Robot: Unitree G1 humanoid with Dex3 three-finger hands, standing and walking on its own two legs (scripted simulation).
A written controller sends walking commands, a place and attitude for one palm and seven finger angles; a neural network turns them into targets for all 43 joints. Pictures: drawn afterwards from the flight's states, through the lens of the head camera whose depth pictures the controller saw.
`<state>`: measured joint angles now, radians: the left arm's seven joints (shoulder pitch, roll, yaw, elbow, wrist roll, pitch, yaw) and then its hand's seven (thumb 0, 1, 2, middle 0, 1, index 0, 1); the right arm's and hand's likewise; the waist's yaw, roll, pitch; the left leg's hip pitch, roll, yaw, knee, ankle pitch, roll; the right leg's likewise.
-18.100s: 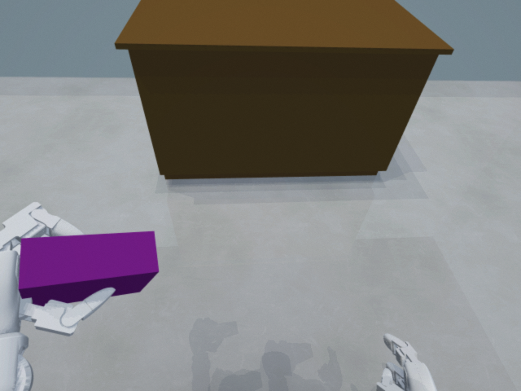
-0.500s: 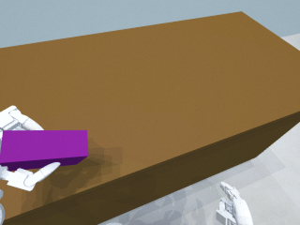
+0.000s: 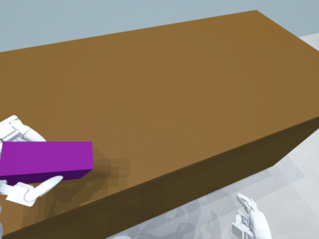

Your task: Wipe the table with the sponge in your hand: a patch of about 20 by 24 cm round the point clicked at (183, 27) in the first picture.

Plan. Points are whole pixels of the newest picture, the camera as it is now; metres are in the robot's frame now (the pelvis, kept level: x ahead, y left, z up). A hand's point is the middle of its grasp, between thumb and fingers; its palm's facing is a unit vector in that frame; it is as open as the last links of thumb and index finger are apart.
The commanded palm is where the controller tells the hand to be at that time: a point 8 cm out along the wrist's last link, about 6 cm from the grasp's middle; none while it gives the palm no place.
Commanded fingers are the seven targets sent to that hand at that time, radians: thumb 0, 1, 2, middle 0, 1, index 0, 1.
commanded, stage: shuffle to correct the standing spot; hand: left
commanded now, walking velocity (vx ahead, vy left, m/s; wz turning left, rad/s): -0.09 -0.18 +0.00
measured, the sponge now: (62, 162) +0.23 +0.20 +0.14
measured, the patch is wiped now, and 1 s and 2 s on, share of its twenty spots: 0.00 0.00 0.00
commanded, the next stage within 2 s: none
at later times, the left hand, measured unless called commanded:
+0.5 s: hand (22, 165) +0.21 +0.25 +0.17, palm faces +0.29 -0.85 -0.44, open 9.4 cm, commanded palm +0.15 +0.29 +0.18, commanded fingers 0.00 0.10 1.30 -1.20 -1.60 -1.20 -1.60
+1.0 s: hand (27, 161) +0.22 +0.24 +0.17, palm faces +0.29 -0.85 -0.43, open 9.4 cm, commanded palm +0.16 +0.29 +0.18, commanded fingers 0.00 0.10 1.30 -1.20 -1.60 -1.20 -1.60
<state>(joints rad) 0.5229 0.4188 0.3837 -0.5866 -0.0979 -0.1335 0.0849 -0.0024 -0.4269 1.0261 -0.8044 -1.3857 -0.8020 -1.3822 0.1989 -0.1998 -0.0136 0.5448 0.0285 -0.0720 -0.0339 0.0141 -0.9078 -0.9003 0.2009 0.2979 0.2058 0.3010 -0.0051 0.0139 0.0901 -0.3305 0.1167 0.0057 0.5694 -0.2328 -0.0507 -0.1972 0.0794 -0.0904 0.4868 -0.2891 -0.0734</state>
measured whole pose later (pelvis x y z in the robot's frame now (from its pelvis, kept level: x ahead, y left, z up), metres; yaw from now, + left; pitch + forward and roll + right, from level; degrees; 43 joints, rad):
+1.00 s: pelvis +0.00 +0.01 +0.00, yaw +0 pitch +0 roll -2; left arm 0.52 0.42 0.38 -0.60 -0.10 -0.13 0.10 0.00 -0.43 1.03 -0.81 -1.39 -0.80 -1.38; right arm 0.20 -0.20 -0.01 0.54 0.03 -0.07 -0.03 0.01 -0.91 -0.90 0.20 0.30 0.21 0.30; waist -0.01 0.01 0.09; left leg -0.34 0.11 0.01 0.56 -0.22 -0.05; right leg -0.20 0.08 -0.09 0.47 -0.28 -0.06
